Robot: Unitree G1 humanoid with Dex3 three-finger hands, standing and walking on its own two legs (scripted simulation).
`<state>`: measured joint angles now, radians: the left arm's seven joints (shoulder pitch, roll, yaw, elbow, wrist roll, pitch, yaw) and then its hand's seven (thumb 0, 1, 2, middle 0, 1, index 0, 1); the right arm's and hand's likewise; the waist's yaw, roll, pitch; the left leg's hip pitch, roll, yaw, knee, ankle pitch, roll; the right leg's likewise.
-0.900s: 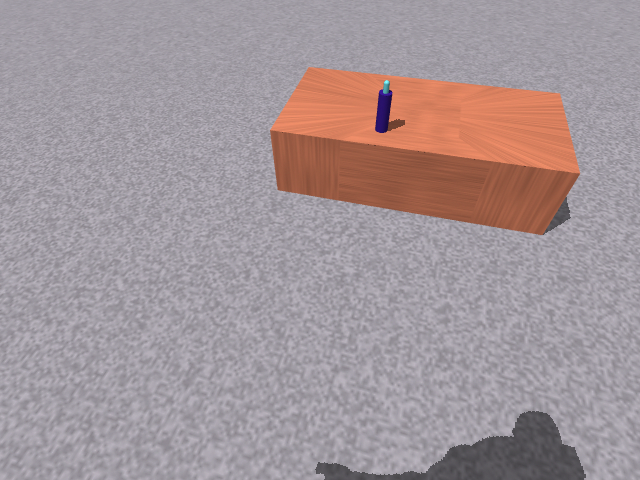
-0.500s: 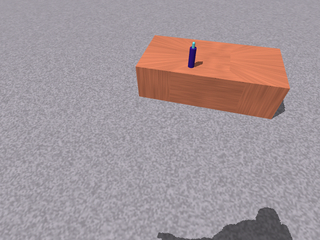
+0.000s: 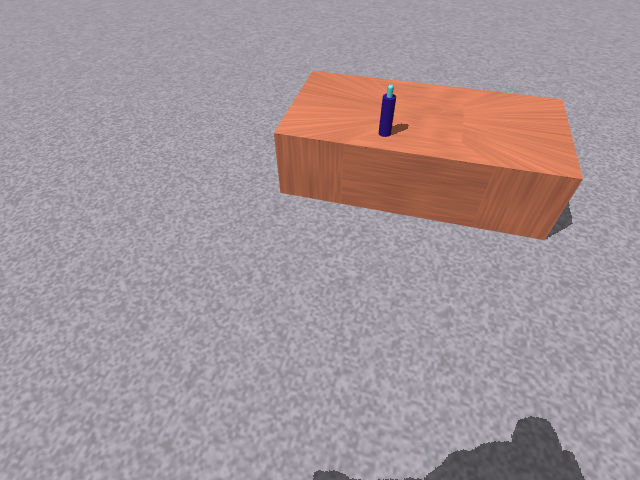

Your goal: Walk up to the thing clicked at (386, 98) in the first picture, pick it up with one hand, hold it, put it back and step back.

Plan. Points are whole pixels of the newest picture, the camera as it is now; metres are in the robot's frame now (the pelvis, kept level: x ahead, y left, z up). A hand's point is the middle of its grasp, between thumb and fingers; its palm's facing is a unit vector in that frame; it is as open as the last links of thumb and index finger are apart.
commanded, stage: stand
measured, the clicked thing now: (387, 110) +1.47 -0.24 -0.35
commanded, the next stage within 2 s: walk up in 0.22 s
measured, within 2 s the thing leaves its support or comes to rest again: neither
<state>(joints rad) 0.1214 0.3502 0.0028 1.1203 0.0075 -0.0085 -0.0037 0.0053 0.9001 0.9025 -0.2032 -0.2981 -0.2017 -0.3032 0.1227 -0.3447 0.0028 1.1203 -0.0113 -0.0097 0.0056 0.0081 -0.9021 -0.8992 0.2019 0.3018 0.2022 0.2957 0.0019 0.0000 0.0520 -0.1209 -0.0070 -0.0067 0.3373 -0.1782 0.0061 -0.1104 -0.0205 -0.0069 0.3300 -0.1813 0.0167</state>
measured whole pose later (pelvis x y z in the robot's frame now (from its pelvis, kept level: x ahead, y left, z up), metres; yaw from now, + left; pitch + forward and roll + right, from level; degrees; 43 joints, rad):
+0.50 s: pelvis +0.05 -0.03 -0.02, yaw -3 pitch -3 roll +0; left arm 0.27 0.43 0.08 1.00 0.03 -0.07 -0.05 0.01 0.90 0.90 -0.20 -0.30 -0.20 -0.30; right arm 0.23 -0.43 -0.10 0.99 -0.05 0.00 0.07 0.01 -0.90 -0.90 0.20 0.30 0.20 0.30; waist -0.01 0.05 0.05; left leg -0.16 0.05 0.02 0.65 -0.45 0.05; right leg -0.25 -0.02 -0.06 0.58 -0.27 -0.02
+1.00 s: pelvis +0.25 +0.00 -0.02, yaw -4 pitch -3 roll -1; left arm 0.34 0.41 0.03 0.90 -0.02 -0.06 -0.01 0.01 0.90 0.90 -0.20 -0.30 -0.20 -0.30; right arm 0.15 -0.36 -0.09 0.80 -0.02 -0.04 0.09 0.01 -0.90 -0.90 0.20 0.30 0.20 0.30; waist 0.01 -0.01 0.12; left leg -0.35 0.02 0.08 0.60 -0.20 0.05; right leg -0.27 -0.01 0.06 1.13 -0.44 -0.05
